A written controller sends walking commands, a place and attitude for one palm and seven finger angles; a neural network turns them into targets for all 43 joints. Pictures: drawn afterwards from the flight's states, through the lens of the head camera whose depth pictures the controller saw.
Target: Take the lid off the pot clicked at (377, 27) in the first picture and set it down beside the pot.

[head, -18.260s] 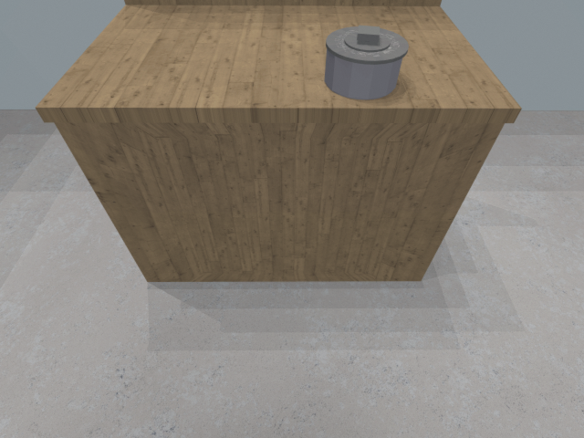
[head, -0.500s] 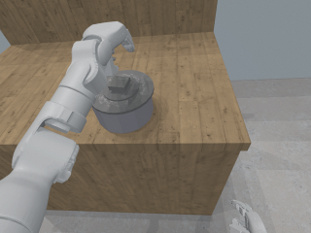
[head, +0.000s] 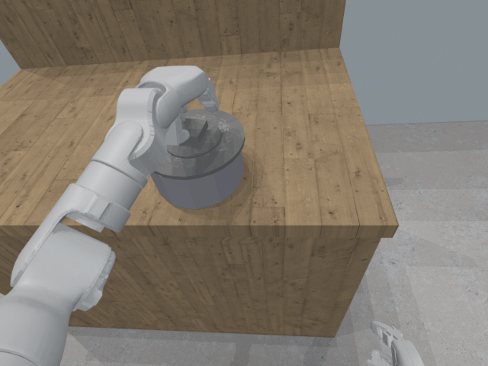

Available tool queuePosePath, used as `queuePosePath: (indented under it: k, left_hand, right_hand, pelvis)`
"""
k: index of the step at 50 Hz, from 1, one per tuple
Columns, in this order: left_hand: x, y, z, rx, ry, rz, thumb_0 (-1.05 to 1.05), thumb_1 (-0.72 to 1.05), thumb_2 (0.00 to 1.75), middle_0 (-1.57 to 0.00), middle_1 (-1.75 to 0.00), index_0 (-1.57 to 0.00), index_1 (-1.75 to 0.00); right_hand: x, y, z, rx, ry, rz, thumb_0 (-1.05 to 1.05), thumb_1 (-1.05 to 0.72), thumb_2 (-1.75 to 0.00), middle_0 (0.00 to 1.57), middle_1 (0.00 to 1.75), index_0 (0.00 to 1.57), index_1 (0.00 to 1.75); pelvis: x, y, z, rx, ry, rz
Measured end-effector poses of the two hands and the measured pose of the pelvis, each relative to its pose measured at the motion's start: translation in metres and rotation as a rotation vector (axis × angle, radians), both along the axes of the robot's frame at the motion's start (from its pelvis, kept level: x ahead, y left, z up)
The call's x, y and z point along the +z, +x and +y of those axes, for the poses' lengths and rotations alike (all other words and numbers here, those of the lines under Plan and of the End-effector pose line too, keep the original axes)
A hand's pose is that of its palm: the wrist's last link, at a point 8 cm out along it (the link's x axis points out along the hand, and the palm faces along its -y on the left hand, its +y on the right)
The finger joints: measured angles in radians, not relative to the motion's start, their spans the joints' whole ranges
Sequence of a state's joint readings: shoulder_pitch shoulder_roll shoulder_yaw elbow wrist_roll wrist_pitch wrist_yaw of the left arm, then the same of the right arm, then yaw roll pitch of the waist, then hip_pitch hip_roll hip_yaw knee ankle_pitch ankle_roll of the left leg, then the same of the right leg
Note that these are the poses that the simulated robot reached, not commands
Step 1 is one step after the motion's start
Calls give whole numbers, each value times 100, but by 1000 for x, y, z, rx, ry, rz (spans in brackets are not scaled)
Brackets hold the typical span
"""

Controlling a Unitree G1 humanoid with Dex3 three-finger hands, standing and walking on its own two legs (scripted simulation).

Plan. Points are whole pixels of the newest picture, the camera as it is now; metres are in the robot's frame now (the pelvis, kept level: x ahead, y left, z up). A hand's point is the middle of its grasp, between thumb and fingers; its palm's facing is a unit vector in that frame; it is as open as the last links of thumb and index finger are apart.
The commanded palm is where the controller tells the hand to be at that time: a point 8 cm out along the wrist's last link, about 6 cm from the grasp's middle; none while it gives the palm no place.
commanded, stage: move the open hand above the knob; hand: left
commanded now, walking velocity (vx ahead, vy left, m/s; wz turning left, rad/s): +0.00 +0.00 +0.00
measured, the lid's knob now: (190, 130) +0.48 +0.10 +0.15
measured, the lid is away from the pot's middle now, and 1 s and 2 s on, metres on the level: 0.01 0.01 0.01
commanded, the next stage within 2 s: lower the open fingers around the knob in 1.00 s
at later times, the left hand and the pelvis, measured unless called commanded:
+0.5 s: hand (165, 101) +0.45 +0.12 +0.23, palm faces -0.12 -0.05 -0.99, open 9.8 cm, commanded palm +0.41 +0.12 +0.29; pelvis -0.01 +0.01 +0.00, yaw +0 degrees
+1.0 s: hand (193, 108) +0.44 +0.08 +0.23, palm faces -0.13 +0.00 -0.99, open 9.8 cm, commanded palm +0.41 +0.10 +0.29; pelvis +0.00 +0.00 +0.00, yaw -1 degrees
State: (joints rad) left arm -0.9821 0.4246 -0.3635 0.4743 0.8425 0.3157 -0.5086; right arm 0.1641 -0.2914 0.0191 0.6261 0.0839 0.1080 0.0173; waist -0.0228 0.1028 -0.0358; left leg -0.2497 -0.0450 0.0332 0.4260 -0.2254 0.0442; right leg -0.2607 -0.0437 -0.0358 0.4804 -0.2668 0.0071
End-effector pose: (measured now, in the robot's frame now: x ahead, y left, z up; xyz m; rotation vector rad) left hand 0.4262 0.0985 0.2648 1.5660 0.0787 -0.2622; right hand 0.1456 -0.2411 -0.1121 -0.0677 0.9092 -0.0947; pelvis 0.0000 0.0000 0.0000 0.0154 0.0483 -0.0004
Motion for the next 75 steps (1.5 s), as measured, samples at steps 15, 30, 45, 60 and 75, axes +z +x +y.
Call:
queuePosePath:
  k: [15, 30, 45, 60, 75]
  left_hand:
    - [0, -4, 9, 12, -7, -32, 0, -32, 161, -89, -8, -88, -8]
    - [0, -5, 6, 19, 6, -45, 0, -32, 161, -89, -8, -88, -8]
    - [3, 0, -8, 27, 0, -55, 0, -32, 161, -89, -8, -88, -8]
    - [4, -8, -6, 58, -36, -50, 0, -33, 161, -89, -8, -88, -8]
    - [-15, -6, 9, 117, -28, 25, 0, -33, 161, -89, -8, -88, -8]
  right_hand:
    - [1, 5, 17, 21, 26, -9, 1, -90, -90, 20, 30, 19, 30]
    - [3, 3, 19, 25, 24, -11, 1, -90, -90, 20, 30, 19, 30]
    - [-4, -9, 8, 1, 32, 23, 1, -90, -90, 20, 30, 19, 30]
    - [5, 11, -1, 17, 39, -28, 1, -90, -90, 20, 30, 19, 30]
    - [7, 10, -1, 20, 21, -35, 1, -90, -90, 20, 30, 19, 30]
  pelvis:
    - [0, -3, 8, -3, -2, 4]
    - [-1, -6, 9, -1, -1, 7]
    - [0, -4, 2, -10, 2, 9]
    - [0, -4, -7, -9, 4, -1]
    - [-1, -7, -9, -2, 2, -3]
